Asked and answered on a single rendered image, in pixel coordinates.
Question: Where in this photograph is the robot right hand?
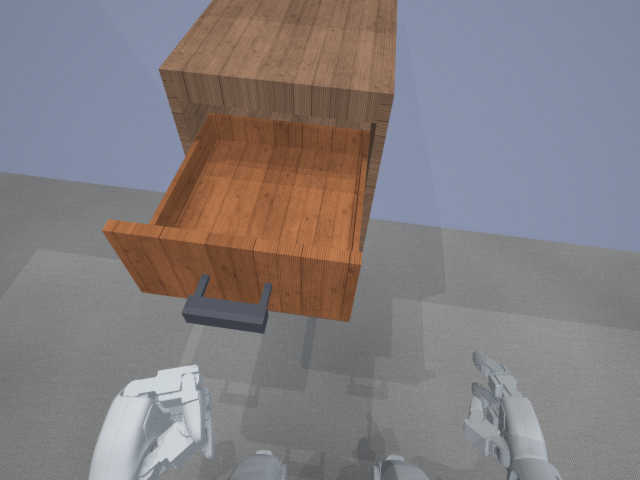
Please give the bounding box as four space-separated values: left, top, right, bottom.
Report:
464 351 549 472

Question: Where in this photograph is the drawer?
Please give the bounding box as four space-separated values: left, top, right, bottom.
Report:
102 113 370 321

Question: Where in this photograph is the handle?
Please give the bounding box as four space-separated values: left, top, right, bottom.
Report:
182 274 272 334

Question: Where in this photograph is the robot thigh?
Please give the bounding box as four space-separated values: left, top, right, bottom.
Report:
370 460 429 480
228 454 286 480

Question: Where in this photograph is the cabinet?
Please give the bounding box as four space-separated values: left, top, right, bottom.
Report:
159 0 397 322

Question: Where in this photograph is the robot right thigh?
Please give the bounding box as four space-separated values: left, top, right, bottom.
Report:
370 460 429 480

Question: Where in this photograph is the robot right forearm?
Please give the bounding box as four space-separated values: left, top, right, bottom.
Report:
507 458 562 480

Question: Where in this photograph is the robot left hand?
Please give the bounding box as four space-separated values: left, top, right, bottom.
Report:
88 365 215 480

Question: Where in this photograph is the robot left thigh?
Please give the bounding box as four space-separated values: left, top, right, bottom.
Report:
228 454 286 480

